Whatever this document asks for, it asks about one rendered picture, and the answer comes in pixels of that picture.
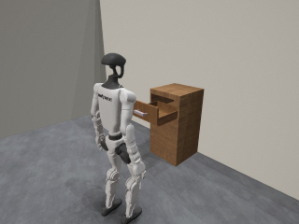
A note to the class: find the left robot thigh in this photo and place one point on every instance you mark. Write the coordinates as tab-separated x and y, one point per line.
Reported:
115	160

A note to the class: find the right robot forearm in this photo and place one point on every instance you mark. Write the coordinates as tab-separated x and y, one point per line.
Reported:
129	140

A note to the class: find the robot left hand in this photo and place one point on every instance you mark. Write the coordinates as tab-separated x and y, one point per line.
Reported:
98	140

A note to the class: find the robot left upper arm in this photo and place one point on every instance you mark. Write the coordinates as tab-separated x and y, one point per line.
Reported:
95	104

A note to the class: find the cabinet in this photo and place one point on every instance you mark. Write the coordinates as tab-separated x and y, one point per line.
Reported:
178	139

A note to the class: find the left robot forearm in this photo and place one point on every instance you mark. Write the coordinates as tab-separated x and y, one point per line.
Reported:
97	122

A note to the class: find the robot right upper arm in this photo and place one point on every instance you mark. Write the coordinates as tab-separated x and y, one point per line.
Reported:
127	99

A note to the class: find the robot left foot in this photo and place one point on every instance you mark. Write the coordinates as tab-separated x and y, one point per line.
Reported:
115	205

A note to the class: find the drawer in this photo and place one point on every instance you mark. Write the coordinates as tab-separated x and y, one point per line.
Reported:
159	113

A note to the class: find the robot right hand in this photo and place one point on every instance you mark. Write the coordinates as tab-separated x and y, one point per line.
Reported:
139	168

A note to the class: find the handle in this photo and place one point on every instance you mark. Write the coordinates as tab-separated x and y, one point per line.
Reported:
140	113

